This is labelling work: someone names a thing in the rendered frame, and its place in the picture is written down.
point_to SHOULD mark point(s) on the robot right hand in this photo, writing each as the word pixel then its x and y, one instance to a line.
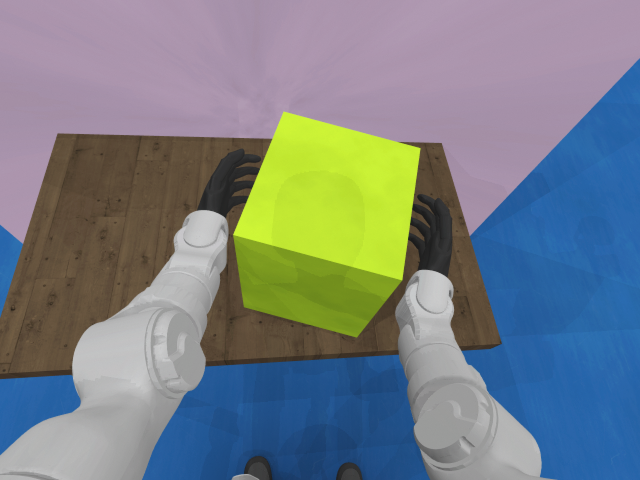
pixel 435 252

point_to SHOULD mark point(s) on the carton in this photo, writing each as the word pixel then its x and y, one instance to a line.
pixel 323 236

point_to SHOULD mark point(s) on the robot left forearm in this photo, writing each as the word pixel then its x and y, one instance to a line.
pixel 189 281

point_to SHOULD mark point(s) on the table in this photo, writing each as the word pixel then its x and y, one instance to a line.
pixel 103 228

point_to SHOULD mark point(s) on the left robot upper arm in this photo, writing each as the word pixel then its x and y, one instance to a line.
pixel 131 374

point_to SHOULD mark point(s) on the robot right forearm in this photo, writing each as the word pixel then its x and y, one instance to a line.
pixel 428 351

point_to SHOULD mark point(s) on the right robot upper arm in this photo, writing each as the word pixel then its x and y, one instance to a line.
pixel 464 434

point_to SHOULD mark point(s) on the robot left hand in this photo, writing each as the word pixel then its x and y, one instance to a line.
pixel 221 186

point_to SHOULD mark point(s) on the robot left foot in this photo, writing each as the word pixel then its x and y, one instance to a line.
pixel 258 467

